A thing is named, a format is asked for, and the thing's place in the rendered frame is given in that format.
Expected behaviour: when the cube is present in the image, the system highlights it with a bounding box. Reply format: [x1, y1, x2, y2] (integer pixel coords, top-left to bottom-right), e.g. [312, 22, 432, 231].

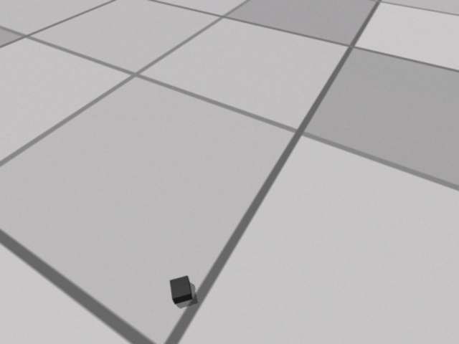
[170, 275, 193, 304]

